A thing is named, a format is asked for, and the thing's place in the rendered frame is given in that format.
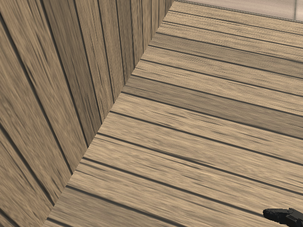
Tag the robot right hand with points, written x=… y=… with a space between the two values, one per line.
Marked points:
x=290 y=217

